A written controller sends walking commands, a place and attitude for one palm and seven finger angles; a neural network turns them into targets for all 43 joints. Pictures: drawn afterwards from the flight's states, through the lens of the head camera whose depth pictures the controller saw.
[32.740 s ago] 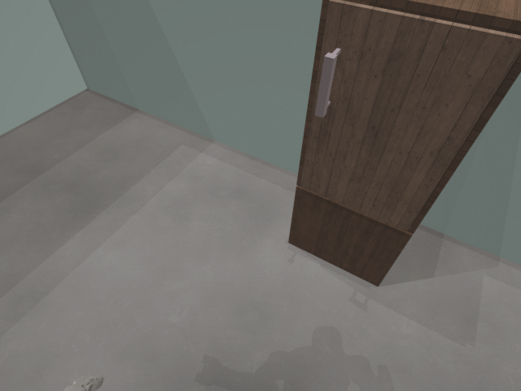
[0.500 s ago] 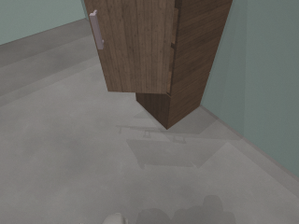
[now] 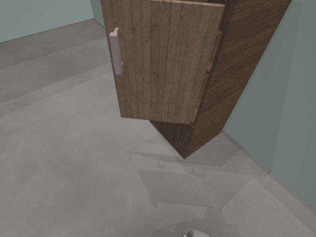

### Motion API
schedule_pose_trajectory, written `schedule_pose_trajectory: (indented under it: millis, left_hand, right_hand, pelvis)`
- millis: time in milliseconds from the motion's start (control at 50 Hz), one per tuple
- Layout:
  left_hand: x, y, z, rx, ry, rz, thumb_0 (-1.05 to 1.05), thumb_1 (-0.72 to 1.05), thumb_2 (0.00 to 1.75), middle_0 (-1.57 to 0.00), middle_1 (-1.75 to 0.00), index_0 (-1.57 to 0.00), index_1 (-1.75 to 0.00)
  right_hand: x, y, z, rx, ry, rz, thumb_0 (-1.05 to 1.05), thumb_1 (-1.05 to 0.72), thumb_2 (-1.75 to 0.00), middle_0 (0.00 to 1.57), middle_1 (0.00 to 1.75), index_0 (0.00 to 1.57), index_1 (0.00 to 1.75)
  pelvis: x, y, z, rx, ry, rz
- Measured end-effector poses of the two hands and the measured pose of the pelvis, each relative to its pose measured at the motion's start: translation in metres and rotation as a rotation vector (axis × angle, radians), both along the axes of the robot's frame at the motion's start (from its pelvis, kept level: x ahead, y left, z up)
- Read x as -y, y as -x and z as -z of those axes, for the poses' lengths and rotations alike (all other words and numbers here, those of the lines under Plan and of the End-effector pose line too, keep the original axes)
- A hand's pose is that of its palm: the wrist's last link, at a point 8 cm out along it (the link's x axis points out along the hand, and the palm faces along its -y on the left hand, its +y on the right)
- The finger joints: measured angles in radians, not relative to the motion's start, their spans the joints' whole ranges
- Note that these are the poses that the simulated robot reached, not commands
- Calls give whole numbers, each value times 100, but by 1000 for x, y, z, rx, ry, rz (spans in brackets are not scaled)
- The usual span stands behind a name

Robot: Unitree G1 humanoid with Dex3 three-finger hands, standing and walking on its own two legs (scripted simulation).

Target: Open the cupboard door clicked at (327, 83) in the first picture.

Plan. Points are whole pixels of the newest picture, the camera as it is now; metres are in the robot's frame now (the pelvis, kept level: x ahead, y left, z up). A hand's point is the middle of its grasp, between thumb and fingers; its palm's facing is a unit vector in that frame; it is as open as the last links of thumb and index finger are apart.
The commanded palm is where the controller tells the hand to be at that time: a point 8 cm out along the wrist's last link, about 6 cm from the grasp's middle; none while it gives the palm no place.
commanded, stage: take the last steps up to it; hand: left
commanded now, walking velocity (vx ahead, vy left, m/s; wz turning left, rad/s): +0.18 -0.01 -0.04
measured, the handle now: (117, 51) +0.68 +0.21 +0.07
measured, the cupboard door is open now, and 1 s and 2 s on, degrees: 47 47 47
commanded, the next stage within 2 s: come to a stop and stand still in 0.12 s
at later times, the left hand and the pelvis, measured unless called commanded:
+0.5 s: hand (114, 207) +0.22 +0.15 -0.17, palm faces +0.02 -0.98 -0.21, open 7.2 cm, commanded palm none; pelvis +0.13 -0.02 +0.00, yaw +0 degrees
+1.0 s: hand out of the picture +0.13 +0.16 -0.18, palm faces +0.00 -0.98 -0.22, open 7.4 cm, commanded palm none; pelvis +0.12 -0.03 +0.00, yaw -1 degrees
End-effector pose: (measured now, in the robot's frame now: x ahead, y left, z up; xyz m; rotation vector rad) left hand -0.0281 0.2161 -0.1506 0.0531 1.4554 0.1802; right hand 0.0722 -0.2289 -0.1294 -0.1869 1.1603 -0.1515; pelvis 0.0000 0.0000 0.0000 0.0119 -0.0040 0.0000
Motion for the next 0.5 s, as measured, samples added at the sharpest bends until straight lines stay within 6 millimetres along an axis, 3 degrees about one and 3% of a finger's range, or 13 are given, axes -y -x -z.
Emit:
schedule_pose_trajectory:
  millis: [140,260,320,400,500]
  left_hand:
    - [-19,-137,-16,200,-78,105,2,94,90,-19,-30,-20,-30]
    - [-2,-225,-18,308,-119,176,1,93,90,-19,-30,-20,-30]
    - [11,-239,-20,311,-113,176,1,92,90,-19,-30,-20,-30]
    - [26,-238,-18,250,-81,164,0,92,90,-20,-30,-20,-30]
    - [14,-236,-11,220,-77,112,-1,94,90,-20,-30,-20,-30]
  right_hand:
    - [14,45,7,-218,-9,80,-2,-94,-89,20,30,20,30]
    - [19,64,28,-388,-73,141,0,-92,-89,20,30,20,29]
    - [20,49,29,-421,-87,152,0,-92,-89,20,30,20,29]
    - [19,6,23,-370,-87,151,0,-92,-89,20,30,20,29]
    - [14,-55,20,-259,-68,110,0,-91,-89,20,30,20,29]
  pelvis:
    - [6,-46,-2,5,-5,12]
    - [26,-91,13,9,-12,18]
    - [30,-105,10,13,0,6]
    - [32,-119,2,5,-7,6]
    - [24,-128,2,7,1,2]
